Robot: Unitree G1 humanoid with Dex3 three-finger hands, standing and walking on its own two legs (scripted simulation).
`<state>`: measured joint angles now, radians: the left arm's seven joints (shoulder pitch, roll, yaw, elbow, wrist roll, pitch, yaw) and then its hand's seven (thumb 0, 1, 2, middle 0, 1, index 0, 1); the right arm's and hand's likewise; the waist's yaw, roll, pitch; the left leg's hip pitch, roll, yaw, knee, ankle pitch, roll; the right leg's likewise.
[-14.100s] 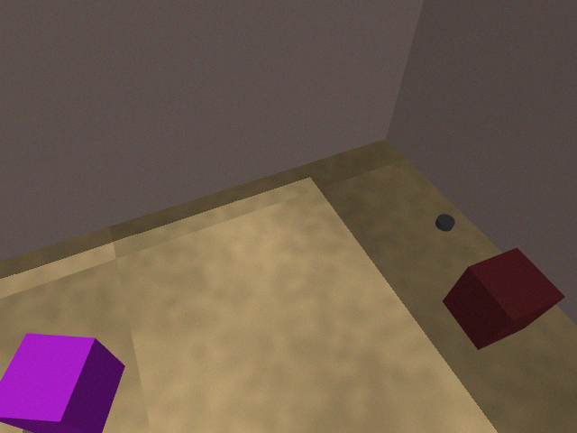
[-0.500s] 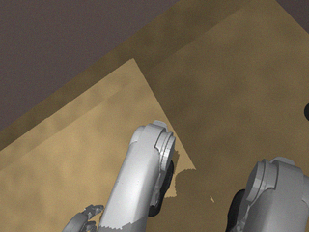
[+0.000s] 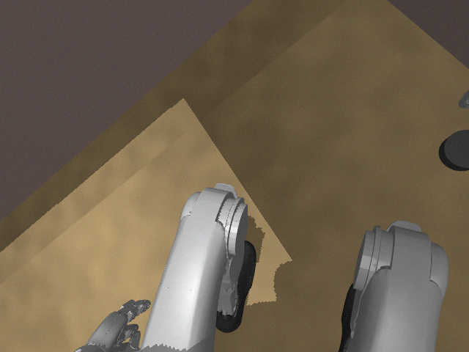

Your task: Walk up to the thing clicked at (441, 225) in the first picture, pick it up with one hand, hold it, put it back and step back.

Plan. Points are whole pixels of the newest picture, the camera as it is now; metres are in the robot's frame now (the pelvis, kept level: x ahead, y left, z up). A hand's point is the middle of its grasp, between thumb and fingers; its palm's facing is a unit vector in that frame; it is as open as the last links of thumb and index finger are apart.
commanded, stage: rest palm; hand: right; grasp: from above
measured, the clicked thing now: (463, 150) +0.47 -0.30 -0.30
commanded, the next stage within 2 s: close in 1.40 s
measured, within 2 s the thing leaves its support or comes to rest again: neither
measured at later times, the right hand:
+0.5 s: hand out of the picture +0.46 -0.30 -0.25, palm faces -0.47 +0.12 -0.88, open 14.1 cm
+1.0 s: hand (466, 156) +0.45 -0.30 -0.26, palm faces -0.45 +0.10 -0.88, open 14.3 cm
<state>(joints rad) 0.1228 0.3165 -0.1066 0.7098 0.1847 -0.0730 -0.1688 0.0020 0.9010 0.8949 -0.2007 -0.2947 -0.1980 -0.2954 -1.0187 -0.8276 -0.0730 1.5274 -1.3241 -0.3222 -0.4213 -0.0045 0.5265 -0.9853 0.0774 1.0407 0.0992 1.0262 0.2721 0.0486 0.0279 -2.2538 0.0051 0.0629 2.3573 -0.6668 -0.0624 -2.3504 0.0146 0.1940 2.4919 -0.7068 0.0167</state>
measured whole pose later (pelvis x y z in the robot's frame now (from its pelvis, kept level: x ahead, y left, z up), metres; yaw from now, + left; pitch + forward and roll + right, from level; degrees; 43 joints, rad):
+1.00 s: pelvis +0.00 +0.00 -0.02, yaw +4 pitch +27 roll +14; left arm 0.07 0.36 -0.25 0.69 0.30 -0.23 -0.27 0.00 0.90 0.90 -0.20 -0.29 -0.20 -0.29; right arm -1.05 -0.99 -0.12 1.78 -1.36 -0.27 -0.66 0.00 0.55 -1.02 0.08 0.98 0.06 1.01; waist 0.37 0.12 0.16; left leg -2.25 -0.03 0.11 2.40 -0.65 -0.09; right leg -2.35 0.00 0.26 2.59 -0.74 0.01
